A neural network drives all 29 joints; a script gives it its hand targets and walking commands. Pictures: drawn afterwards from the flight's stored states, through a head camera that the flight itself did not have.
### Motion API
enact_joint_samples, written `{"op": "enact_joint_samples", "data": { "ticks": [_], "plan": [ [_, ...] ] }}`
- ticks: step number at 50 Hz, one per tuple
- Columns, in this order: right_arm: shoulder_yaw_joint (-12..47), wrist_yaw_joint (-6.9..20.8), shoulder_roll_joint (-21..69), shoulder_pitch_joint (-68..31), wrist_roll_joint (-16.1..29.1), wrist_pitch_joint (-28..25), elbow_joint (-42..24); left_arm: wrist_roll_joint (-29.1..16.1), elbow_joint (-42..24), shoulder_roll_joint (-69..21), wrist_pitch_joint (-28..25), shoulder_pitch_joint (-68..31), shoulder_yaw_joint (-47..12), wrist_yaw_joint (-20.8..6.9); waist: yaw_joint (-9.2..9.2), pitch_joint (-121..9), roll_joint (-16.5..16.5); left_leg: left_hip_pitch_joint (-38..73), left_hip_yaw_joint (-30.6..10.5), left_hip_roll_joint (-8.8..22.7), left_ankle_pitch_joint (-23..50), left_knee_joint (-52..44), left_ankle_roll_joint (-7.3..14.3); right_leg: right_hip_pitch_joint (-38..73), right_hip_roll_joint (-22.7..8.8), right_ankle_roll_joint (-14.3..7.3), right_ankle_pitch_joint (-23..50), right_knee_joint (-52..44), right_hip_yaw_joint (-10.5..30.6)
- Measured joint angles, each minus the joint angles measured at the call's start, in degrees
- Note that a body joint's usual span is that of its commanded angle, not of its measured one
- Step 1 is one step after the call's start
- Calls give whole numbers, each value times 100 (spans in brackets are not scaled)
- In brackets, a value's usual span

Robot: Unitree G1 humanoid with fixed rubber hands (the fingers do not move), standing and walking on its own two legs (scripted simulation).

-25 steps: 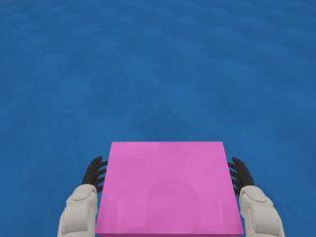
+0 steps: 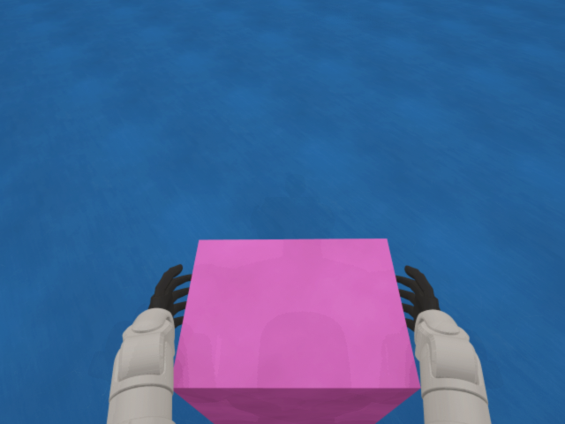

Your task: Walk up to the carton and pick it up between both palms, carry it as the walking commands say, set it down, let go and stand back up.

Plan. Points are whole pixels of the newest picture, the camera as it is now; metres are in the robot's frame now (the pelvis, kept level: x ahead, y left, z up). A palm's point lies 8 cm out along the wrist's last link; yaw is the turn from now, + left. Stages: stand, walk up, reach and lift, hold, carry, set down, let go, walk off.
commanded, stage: set down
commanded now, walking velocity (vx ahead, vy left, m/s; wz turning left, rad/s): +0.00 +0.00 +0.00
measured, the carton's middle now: (293, 339) +0.30 +0.01 -0.10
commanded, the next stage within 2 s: none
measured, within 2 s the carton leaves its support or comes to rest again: neither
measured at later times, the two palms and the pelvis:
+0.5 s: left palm (170, 321) +0.31 +0.21 -0.06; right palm (398, 321) +0.32 -0.17 -0.06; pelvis +0.01 +0.01 -0.02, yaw +1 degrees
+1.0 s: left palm (187, 324) +0.35 +0.21 -0.14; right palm (386, 324) +0.35 -0.17 -0.15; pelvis -0.04 +0.00 -0.08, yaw +0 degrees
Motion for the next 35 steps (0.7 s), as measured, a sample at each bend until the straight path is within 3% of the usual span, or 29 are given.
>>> {"op": "enact_joint_samples", "data": {
  "ticks": [13, 28, 35],
  "plan": [
    [-95, -92, 32, -108, -9, -671, 373, 41, 497, 56, -675, -234, 184, -47, 51, -223, 45, -1083, -17, -14, -173, 436, 33, -1037, -19, 39, -124, 344, -5],
    [-237, -29, -148, -444, 162, -1418, 637, -311, 575, 39, -1345, -411, 109, 208, 11, -537, 54, -2943, -26, -127, -239, 1116, 88, -2877, -118, 108, -186, 1009, 76],
    [-361, -47, -211, -899, 192, -1516, 773, -343, 739, 93, -1467, -873, 262, 217, 25, -696, 23, -4036, -4, -124, -376, 1797, 80, -3984, -107, 103, -314, 1687, 140]
  ]
}}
